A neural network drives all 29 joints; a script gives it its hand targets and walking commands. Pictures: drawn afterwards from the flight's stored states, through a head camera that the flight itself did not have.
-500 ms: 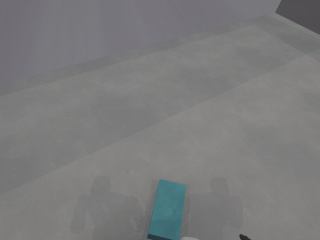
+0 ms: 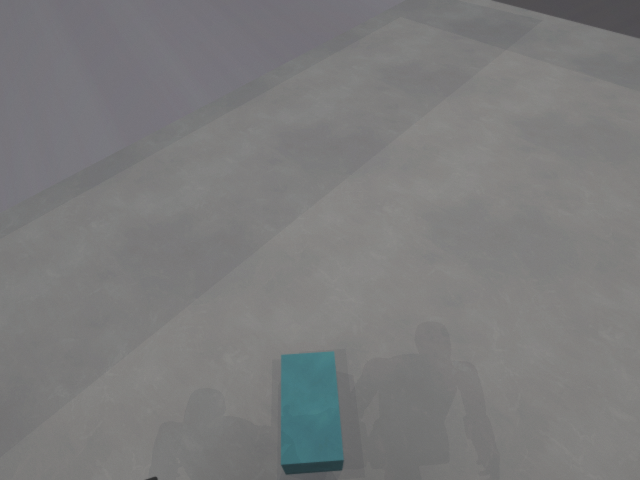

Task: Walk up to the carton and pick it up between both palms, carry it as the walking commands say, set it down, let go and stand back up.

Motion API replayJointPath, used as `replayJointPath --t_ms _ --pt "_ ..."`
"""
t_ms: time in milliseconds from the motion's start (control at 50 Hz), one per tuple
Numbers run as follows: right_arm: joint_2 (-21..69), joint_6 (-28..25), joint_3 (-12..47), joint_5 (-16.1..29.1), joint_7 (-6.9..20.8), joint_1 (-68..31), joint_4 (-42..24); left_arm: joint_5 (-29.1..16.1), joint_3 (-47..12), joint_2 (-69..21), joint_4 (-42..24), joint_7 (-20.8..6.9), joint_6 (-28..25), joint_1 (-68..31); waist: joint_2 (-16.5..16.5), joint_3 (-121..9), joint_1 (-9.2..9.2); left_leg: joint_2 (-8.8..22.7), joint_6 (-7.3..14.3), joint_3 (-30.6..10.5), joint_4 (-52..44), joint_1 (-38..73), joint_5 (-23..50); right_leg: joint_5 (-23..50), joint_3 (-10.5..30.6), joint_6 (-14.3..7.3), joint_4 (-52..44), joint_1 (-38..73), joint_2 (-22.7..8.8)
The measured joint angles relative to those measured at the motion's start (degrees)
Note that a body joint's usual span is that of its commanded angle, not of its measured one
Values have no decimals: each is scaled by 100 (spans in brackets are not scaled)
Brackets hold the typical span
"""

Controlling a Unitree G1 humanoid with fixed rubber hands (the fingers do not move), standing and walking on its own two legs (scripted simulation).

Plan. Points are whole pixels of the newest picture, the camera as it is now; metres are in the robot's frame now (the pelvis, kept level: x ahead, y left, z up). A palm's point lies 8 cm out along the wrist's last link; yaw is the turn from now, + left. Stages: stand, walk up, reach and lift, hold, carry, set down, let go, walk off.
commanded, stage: walk up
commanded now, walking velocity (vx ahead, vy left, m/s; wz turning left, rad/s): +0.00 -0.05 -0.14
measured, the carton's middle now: (310, 411) +0.40 +0.03 -0.69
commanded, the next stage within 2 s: stand in 1.86 s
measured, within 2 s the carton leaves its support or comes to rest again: neither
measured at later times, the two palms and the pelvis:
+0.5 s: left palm out of the picture +0.04 +0.18 -0.13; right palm out of the picture +0.04 -0.25 -0.14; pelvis +0.02 -0.04 +0.01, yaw +2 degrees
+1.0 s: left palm out of the picture -0.04 +0.24 -0.14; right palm out of the picture -0.02 -0.21 -0.12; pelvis -0.05 +0.02 +0.01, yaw +3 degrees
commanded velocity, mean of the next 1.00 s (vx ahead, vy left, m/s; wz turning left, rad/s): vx -0.06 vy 0.01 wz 0.00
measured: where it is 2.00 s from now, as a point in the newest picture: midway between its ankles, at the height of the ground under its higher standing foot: outside the picture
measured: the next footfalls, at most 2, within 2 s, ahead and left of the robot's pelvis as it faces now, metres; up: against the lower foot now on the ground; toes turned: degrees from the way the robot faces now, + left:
left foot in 0.28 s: +0.05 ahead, +0.09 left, +0.00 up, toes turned +4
left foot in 0.88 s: -0.05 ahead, +0.11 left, +0.00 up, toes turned +1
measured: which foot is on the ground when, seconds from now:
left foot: up 0.00-0.26, down 0.28-0.62, up 0.64-0.86, down 0.88-1.00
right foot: down 0.00-0.88, up 0.90-1.00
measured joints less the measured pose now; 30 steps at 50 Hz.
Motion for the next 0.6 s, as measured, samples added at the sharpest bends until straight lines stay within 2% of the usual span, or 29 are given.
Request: replayJointPath --t_ms 40,120,180,260,300,360,500,600 --pt "7 106 2 -4 -29 -115 26 22 -65 -177 36 40 -33 104 90 -1 15 -175 67 -249 799 -268 -611 -94 13 -116 65 25 50" --pt "130 133 103 89 14 -273 102 -8 -216 -443 131 133 -140 234 92 -42 129 -509 152 -444 1331 -388 -569 40 30 -224 -344 305 67" --pt "288 128 223 98 37 -306 235 -25 -265 -587 197 233 -262 254 75 -85 213 -624 247 -524 1087 -172 -429 74 -86 -284 -475 445 136" --pt "496 113 346 113 -18 -363 347 -31 -283 -577 324 250 -311 281 18 -149 281 -686 333 -568 143 432 -342 -77 -226 -367 -324 456 286" --pt "594 54 366 123 -69 -414 414 -54 -279 -552 451 258 -301 284 -48 -151 261 -702 273 -551 -481 777 43 -186 -296 -378 -195 457 311" --pt "774 -61 405 137 -102 -464 505 -72 -215 -439 611 283 -298 346 -338 -185 342 -827 210 -447 -858 1053 212 -172 -208 -356 -299 599 181" --pt "748 -181 385 187 -157 -658 651 -48 -242 -493 840 238 -354 522 -181 -134 409 -824 218 -448 -1110 1177 336 17 -205 -351 -663 776 190" --pt "592 -59 222 252 -229 -905 561 -42 -157 -436 684 332 -293 464 -105 207 478 -852 262 -427 -379 629 295 -170 -214 -365 3 276 140"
